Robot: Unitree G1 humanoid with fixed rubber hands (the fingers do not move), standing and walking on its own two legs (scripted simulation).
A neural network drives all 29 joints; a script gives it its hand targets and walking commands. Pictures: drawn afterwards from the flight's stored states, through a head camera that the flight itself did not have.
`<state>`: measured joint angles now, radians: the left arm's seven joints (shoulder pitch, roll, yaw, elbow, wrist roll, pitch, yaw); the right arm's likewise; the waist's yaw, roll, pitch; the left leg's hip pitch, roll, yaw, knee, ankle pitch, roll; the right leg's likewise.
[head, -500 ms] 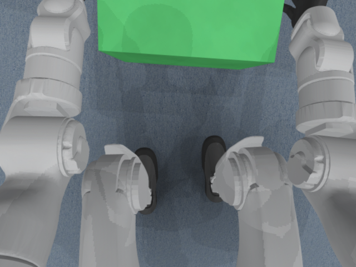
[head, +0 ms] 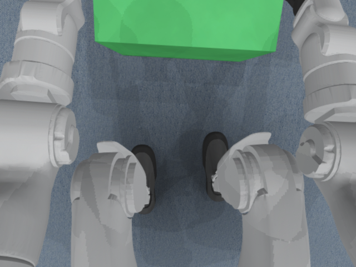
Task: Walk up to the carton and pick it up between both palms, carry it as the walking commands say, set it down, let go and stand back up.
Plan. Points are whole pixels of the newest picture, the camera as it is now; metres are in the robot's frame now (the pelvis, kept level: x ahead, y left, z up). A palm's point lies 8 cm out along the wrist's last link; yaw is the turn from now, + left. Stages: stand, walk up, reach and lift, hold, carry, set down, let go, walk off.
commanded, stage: set down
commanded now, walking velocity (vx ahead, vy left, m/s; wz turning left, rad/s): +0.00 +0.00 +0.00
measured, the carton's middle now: out of the picture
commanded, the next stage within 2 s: none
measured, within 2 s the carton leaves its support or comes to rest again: rests again in 0.02 s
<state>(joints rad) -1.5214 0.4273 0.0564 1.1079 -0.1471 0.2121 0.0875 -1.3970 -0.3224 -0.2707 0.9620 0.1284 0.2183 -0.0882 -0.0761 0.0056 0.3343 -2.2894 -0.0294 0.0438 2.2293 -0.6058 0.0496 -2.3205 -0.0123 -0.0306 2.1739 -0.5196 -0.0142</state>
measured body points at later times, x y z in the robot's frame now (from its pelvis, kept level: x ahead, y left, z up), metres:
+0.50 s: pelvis +0.00 +0.00 -0.01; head +0.37 +0.00 +0.23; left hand +0.58 +0.16 -0.18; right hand +0.54 -0.23 -0.18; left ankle +0.10 +0.10 -0.33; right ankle +0.12 -0.11 -0.33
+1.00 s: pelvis -0.01 +0.00 -0.01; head +0.37 +0.00 +0.22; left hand +0.59 +0.16 -0.18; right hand +0.55 -0.23 -0.18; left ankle +0.10 +0.10 -0.33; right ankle +0.12 -0.11 -0.33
